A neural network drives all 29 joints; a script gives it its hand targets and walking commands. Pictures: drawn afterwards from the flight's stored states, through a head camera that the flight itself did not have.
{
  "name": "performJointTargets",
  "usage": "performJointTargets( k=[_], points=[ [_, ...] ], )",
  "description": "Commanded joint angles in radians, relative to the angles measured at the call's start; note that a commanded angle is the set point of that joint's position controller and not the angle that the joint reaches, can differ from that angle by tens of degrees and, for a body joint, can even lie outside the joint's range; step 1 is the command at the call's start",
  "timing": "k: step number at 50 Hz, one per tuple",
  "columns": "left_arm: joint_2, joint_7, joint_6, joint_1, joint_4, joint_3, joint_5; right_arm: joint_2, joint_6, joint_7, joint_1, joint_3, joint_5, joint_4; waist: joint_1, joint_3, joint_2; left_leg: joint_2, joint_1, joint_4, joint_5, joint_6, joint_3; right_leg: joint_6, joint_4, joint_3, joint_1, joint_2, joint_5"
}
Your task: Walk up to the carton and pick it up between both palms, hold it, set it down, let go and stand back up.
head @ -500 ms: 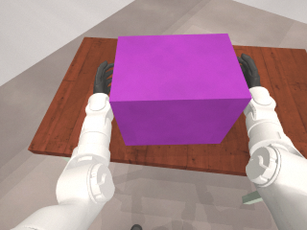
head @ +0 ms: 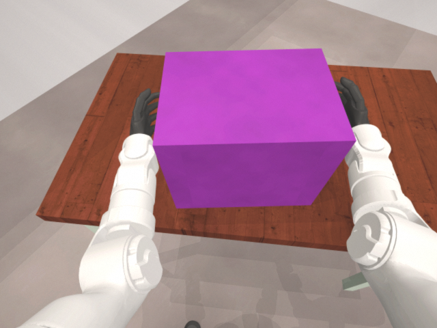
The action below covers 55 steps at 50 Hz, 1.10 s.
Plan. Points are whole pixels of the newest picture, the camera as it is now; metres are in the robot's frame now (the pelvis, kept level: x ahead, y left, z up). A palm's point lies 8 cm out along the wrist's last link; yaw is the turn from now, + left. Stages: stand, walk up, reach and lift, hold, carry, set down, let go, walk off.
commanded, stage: set down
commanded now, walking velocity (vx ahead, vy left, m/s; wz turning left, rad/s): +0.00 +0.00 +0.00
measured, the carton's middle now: (243, 134) +0.46 +0.04 +0.04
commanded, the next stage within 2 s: none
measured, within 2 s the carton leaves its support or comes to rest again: neither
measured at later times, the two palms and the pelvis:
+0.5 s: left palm (121, 135) +0.40 +0.27 +0.07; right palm (363, 124) +0.49 -0.19 +0.08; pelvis -0.03 +0.00 -0.02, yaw -1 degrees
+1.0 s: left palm (128, 128) +0.42 +0.26 +0.07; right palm (383, 112) +0.50 -0.21 +0.10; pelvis -0.06 -0.01 -0.04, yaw -2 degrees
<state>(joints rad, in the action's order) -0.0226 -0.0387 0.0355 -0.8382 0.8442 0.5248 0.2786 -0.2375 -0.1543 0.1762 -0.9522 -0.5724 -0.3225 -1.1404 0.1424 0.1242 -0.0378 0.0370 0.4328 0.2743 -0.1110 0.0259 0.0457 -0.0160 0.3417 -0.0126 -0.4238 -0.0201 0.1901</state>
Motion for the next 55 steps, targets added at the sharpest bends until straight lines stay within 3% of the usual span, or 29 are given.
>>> performJointTargets(
  k=[1,5,9,13,17,18,20,24,26,30,34,37,39,43,46,49,55],
  points=[
    [0.069,-0.116,-0.029,-0.445,-0.002,-0.301,-0.179,-0.083,-0.012,-0.002,-0.497,0.321,0.233,-0.075,0.016,0.6,-0.026,0.0,-0.35,0.165,0.513,-0.037,0.049,0.062,-0.028,0.076,-0.04,-0.036,-0.346],
    [0.194,-0.141,-0.051,-0.509,0.14,-0.375,-0.33,-0.181,0.002,-0.026,-0.584,0.512,0.425,-0.18,0.03,0.671,-0.066,0.007,-0.202,0.189,0.412,-0.013,0.047,0.055,0.012,0.051,0.002,-0.039,-0.401],
    [0.317,-0.135,-0.12,-0.581,0.26,-0.425,-0.428,-0.285,-0.019,-0.051,-0.643,0.625,0.592,-0.225,0.05,0.763,-0.082,-0.002,-0.008,0.198,0.306,0.015,0.072,0.064,0.099,0.036,0.161,-0.027,-0.486],
    [0.414,-0.117,-0.188,-0.648,0.314,-0.456,-0.473,-0.378,-0.053,-0.07,-0.674,0.677,0.676,-0.226,0.057,0.873,-0.051,-0.001,0.051,0.229,0.337,0.041,0.082,0.073,0.158,0.04,0.183,-0.026,-0.559],
    [0.435,-0.108,-0.194,-0.681,0.348,-0.49,-0.505,-0.455,-0.059,-0.062,-0.696,0.708,0.721,-0.295,0.044,0.883,0.0,0.011,-0.043,0.272,0.386,0.064,0.069,0.054,0.157,0.065,0.022,-0.051,-0.479],
    [0.409,-0.111,-0.184,-0.688,0.338,-0.503,-0.511,-0.447,-0.06,-0.053,-0.724,0.738,0.757,-0.318,0.078,0.856,0.042,0.01,-0.059,0.277,0.397,0.072,0.049,0.026,0.145,0.067,-0.009,-0.059,-0.42],
    [0.392,-0.112,-0.167,-0.673,0.349,-0.543,-0.536,-0.458,-0.052,-0.036,-0.721,0.757,0.783,-0.348,0.073,0.812,0.043,0.019,-0.08,0.284,0.385,0.075,0.045,0.007,0.123,0.077,-0.088,-0.069,-0.324],
    [0.419,-0.109,-0.169,-0.733,0.277,-0.576,-0.607,-0.502,-0.049,-0.015,-0.773,0.752,0.801,-0.263,0.055,0.911,0.001,0.013,-0.045,0.298,0.344,0.066,0.041,0.028,0.141,0.087,-0.127,-0.075,-0.312],
    [0.447,-0.114,-0.164,-0.765,0.212,-0.584,-0.645,-0.534,-0.041,-0.008,-0.812,0.744,0.803,-0.173,0.047,1.007,-0.041,0.005,-0.019,0.313,0.337,0.057,0.04,0.042,0.164,0.088,-0.102,-0.08,-0.367],
    [0.473,-0.102,-0.12,-0.77,0.19,-0.607,-0.689,-0.557,0.004,0.0,-0.842,0.768,0.839,-0.163,0.021,1.035,-0.124,-0.002,0.096,0.332,0.268,0.033,0.022,0.067,0.213,0.082,-0.03,-0.075,-0.46],
    [0.515,-0.085,-0.057,-0.744,0.228,-0.545,-0.662,-0.55,0.054,-0.003,-0.851,0.82,0.877,-0.199,0.033,0.96,-0.2,-0.012,0.268,0.314,0.202,0.003,0.015,0.097,0.258,0.047,0.122,-0.051,-0.565],
    [0.521,-0.066,-0.045,-0.697,0.335,-0.499,-0.622,-0.507,0.066,-0.002,-0.84,0.871,0.894,-0.256,0.061,0.843,-0.25,-0.019,0.401,0.296,0.129,-0.02,0.015,0.116,0.282,0.019,0.2,-0.025,-0.601],
    [0.532,-0.061,-0.061,-0.701,0.348,-0.467,-0.603,-0.484,0.06,-0.005,-0.844,0.888,0.902,-0.222,0.089,0.853,-0.261,-0.025,0.442,0.282,0.102,-0.028,0.023,0.127,0.295,0.002,0.266,-0.014,-0.615],
    [0.555,-0.069,-0.083,-0.757,0.314,-0.45,-0.591,-0.476,0.031,-0.017,-0.874,0.862,0.896,-0.153,0.104,0.919,-0.217,-0.024,0.454,0.298,0.126,-0.013,0.036,0.132,0.31,0.003,0.253,-0.019,-0.636],
    [0.57,-0.094,-0.069,-0.83,0.174,-0.46,-0.616,-0.524,0.03,-0.016,-0.911,0.82,0.902,-0.086,0.103,1.029,-0.156,-0.016,0.406,0.335,0.169,0.017,0.046,0.112,0.316,0.024,0.172,-0.044,-0.604],
    [0.575,-0.122,-0.014,-0.894,0.032,-0.477,-0.638,-0.603,0.054,-0.015,-0.955,0.757,0.888,-0.044,0.069,1.182,-0.098,-0.008,0.302,0.387,0.251,0.051,0.04,0.092,0.325,0.05,0.083,-0.072,-0.647],
    [0.518,-0.125,0.167,-0.793,-0.02,-0.495,-0.639,-0.68,0.175,0.002,-0.899,0.725,0.881,-0.174,-0.003,1.128,-0.079,0.006,0.191,0.43,0.268,0.065,-0.009,0.072,0.312,0.074,-0.034,-0.092,-0.629]
  ],
)
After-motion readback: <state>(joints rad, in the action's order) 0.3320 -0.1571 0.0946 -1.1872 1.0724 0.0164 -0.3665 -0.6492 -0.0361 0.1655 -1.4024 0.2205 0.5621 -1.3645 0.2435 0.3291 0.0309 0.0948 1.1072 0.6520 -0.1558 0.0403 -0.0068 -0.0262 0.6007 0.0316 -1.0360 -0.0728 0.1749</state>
